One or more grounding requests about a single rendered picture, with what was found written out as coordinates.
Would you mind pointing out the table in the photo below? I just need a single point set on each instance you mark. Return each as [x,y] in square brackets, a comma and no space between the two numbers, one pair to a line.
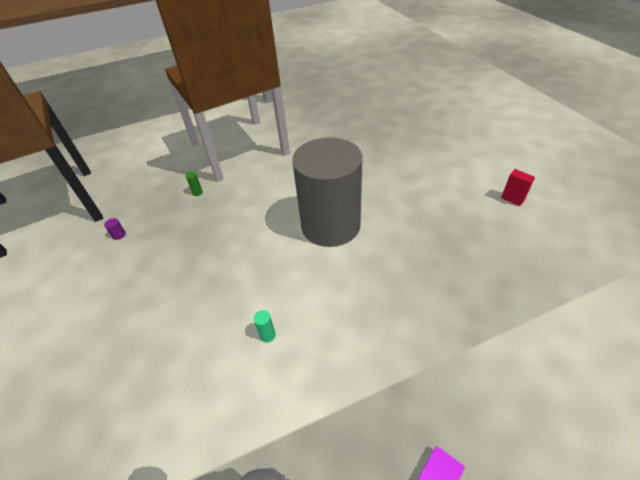
[21,12]

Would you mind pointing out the chair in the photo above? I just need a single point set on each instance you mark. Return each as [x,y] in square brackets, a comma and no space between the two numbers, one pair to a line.
[25,128]
[225,51]

